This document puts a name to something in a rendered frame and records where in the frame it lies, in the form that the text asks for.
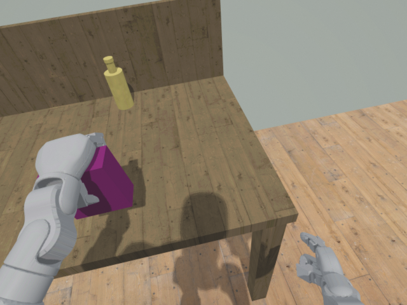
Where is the robot left hand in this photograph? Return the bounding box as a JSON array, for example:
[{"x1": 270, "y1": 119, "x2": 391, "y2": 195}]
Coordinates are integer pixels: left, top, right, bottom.
[{"x1": 35, "y1": 133, "x2": 106, "y2": 209}]

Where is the left robot forearm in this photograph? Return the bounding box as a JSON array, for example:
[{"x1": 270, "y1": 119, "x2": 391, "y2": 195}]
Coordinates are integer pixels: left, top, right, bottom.
[{"x1": 0, "y1": 172, "x2": 81, "y2": 305}]

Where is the robot right hand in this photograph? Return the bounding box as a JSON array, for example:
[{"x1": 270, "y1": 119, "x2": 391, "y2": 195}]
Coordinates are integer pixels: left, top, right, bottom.
[{"x1": 296, "y1": 232, "x2": 344, "y2": 287}]

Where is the right robot forearm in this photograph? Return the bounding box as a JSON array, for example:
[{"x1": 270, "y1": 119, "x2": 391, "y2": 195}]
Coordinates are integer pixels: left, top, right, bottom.
[{"x1": 321, "y1": 273, "x2": 364, "y2": 305}]

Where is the table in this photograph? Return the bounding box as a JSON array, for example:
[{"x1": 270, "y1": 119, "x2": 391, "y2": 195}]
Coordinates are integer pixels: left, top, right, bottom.
[{"x1": 0, "y1": 0, "x2": 298, "y2": 301}]

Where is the sponge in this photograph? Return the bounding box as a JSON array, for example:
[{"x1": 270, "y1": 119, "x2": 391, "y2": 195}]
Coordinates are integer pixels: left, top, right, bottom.
[{"x1": 37, "y1": 146, "x2": 134, "y2": 219}]

